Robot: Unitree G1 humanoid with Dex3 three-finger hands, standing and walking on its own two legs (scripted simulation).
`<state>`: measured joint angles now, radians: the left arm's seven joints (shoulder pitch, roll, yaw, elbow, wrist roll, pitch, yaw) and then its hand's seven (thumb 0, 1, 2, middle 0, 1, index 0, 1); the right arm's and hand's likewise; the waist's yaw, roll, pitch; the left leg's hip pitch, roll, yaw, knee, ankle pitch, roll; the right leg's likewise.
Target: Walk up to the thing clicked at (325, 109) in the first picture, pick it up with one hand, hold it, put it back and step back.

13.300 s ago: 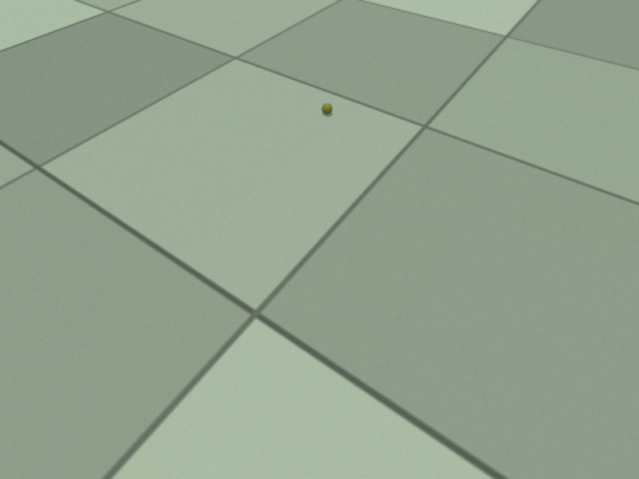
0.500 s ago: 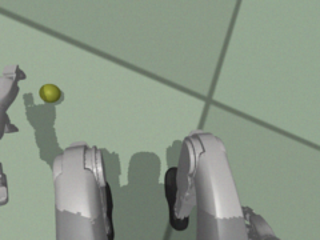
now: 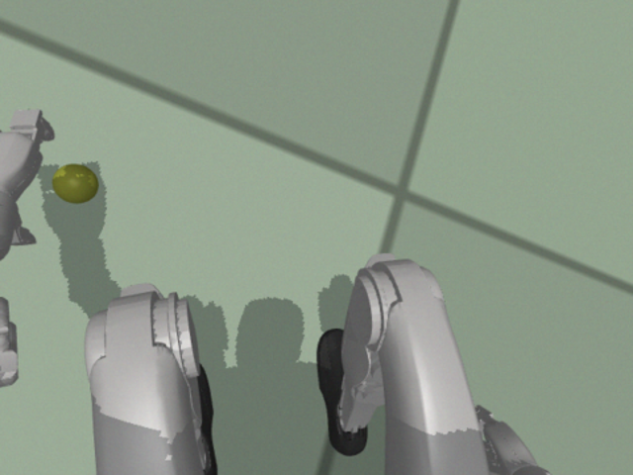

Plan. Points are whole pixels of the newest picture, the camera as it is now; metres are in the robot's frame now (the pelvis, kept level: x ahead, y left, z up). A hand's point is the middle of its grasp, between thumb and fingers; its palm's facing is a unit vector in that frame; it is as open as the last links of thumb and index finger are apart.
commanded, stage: approach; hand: left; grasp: from above
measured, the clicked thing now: (76, 183) +0.48 +0.30 -0.29
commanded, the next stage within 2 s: rest palm in 0.50 s
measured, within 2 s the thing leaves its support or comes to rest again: neither
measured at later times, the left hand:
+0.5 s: hand (42, 182) +0.45 +0.30 -0.18, palm faces -0.56 -0.10 -0.82, open 14.0 cm
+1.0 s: hand (66, 181) +0.47 +0.29 -0.23, palm faces -0.43 -0.07 -0.90, open 14.0 cm
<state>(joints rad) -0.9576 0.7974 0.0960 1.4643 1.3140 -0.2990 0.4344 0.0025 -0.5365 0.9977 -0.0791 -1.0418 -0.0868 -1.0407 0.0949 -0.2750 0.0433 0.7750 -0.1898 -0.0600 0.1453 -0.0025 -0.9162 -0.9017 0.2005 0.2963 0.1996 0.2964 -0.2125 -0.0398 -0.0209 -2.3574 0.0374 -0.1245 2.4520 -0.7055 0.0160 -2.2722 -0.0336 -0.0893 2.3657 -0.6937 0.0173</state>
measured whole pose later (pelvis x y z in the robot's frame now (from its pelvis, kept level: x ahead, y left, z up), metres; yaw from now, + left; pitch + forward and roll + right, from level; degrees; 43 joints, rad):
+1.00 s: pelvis +0.00 +0.01 -0.02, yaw -3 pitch +32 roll -11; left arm -1.09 0.88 0.11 1.72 1.40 -0.23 0.60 0.00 -0.48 0.95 -0.07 -1.03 -0.09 -1.01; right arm 0.06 -0.29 0.16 0.70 -0.23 -0.13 0.19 0.00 -0.90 -0.90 0.20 0.30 0.20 0.30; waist -0.35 -0.09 0.04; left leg -2.39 0.03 -0.17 2.52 -0.71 0.03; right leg -2.27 -0.02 -0.12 2.40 -0.68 0.04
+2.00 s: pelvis +0.00 +0.01 -0.02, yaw -6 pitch +29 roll -13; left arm -1.09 1.03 0.18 1.77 1.29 -0.19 0.58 0.00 -0.48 0.95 -0.08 -1.02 -0.09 -1.02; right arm 0.08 -0.33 0.26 0.67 -0.27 -0.24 0.26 0.00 -0.91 -0.91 0.20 0.30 0.20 0.30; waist -0.39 -0.12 0.17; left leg -2.38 0.05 -0.22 2.57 -0.73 0.02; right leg -2.27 0.01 -0.16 2.40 -0.66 0.04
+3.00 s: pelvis +0.00 +0.01 -0.02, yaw -7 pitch +27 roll -15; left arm -1.06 1.06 0.14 1.75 1.30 -0.26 0.62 0.00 0.05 0.64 -0.42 -0.88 -0.48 -0.83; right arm 0.05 -0.34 0.32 0.65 -0.29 -0.25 0.27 0.00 -0.90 -0.90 0.20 0.30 0.20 0.30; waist -0.38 -0.14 0.19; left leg -2.36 0.05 -0.26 2.59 -0.74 0.01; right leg -2.24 0.02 -0.19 2.39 -0.66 0.04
